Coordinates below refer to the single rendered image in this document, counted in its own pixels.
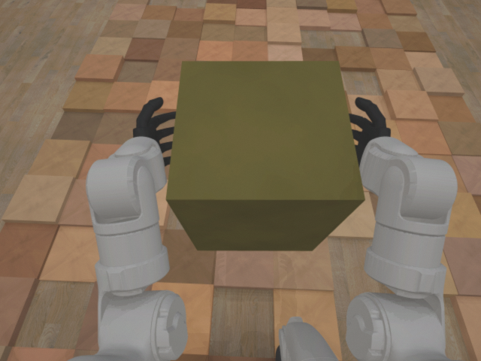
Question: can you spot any left robot forearm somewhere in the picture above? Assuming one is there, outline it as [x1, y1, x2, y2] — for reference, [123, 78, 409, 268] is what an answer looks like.
[86, 137, 170, 346]

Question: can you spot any right robot thigh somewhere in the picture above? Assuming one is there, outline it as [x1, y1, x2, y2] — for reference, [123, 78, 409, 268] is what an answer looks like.
[279, 322, 339, 361]

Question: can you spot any right robot hand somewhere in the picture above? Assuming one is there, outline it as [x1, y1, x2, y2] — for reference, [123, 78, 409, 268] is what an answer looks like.
[349, 97, 391, 166]

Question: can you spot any right robot forearm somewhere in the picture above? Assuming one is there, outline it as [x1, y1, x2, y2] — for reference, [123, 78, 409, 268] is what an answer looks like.
[359, 136, 458, 349]

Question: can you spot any robot right shin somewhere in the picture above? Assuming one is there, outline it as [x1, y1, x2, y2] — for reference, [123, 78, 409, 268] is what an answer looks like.
[287, 317, 303, 324]

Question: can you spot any carton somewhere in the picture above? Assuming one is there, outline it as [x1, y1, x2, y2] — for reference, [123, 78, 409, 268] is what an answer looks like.
[166, 61, 365, 251]

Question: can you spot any robot right upper arm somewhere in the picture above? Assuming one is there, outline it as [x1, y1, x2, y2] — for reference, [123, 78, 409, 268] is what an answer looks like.
[346, 292, 463, 361]

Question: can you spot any left robot hand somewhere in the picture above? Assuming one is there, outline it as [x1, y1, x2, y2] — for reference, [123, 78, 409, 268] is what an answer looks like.
[133, 97, 176, 166]

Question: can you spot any robot left upper arm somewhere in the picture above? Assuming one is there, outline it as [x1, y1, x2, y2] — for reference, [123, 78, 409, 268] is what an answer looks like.
[67, 290, 188, 361]

